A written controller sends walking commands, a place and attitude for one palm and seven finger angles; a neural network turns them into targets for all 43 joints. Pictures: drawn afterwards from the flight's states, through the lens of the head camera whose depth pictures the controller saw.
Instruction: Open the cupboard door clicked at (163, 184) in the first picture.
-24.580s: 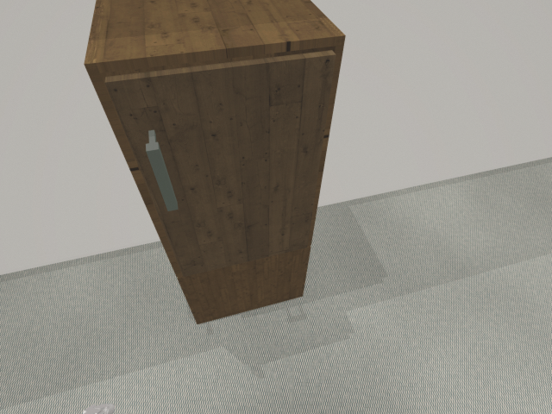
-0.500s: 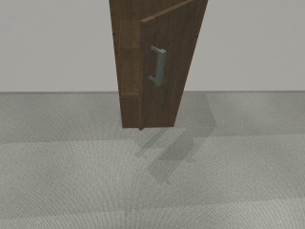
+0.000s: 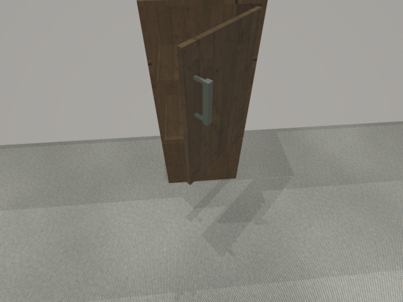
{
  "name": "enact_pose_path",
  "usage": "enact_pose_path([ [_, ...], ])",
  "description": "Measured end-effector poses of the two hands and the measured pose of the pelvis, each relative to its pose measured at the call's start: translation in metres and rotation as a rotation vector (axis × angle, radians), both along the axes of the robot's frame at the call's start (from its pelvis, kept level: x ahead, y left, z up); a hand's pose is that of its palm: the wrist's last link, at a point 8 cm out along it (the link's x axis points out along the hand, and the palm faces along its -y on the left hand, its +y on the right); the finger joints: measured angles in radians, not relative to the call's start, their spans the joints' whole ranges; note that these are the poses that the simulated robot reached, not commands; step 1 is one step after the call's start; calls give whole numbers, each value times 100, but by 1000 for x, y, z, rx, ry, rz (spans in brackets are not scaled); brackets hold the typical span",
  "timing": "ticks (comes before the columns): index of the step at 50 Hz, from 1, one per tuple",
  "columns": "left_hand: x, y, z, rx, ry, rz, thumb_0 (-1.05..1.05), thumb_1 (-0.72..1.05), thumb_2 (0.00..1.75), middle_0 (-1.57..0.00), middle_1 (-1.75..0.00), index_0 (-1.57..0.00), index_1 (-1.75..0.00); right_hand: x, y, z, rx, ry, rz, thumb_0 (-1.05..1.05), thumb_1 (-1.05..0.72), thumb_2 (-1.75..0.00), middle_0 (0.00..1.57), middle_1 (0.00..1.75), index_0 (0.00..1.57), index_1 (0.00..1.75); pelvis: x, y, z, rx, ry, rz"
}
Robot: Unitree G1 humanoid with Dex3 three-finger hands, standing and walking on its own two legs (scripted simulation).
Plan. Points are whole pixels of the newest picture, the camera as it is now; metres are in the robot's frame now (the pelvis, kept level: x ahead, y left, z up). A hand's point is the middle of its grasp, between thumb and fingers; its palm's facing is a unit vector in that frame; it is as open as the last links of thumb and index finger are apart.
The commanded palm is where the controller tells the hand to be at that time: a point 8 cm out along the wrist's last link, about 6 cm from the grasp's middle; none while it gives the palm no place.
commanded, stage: let the arm hang, fingers relaxed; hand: left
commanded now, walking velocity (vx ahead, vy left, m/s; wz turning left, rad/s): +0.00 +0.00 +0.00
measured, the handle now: (202, 100) +0.65 +0.03 +0.04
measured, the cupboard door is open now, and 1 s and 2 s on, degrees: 45 45 45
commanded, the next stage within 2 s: look to check the result in 0.24 s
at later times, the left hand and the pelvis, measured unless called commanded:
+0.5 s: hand out of the picture +0.00 +0.16 -0.18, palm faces +0.06 -0.98 -0.17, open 7.4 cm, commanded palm none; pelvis +0.02 +0.00 +0.00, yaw +1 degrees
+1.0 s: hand out of the picture +0.03 +0.17 -0.17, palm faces +0.05 -0.98 -0.19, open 7.4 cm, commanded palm none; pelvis +0.04 +0.00 +0.00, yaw +1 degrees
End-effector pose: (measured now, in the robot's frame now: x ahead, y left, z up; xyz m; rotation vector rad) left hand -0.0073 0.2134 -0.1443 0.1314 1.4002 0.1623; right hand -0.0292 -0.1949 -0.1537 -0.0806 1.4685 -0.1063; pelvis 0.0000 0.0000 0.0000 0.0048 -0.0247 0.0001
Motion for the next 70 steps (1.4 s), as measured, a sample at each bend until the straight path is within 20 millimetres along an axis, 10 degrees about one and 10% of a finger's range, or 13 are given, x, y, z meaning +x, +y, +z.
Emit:
enact_pose_path([
  [21, -6, -4, -2, -19, 60, 32, 1, 91, 90, -20, -30, -20, -30, 19, -10, 5, -42, 8, 12, 1, -91, -90, 19, 30, 20, 30, 15, 1, 1, -3, 11, 10],
  [57, 40, 7, -3, -1, 40, -5, 1, 91, 90, -20, -30, -20, -30, 60, -24, 4, -89, -38, -19, 1, -91, -90, 20, 30, 20, 30, 37, 1, -1, -3, 21, -39],
  [70, 108, 5, 4, 86, -53, -149, 1, 91, 90, -20, -30, -20, -30, 38, -68, -17, -108, -70, -145, 1, -91, -90, 20, 30, 20, 30, 29, -25, -16, 25, 21, -171],
])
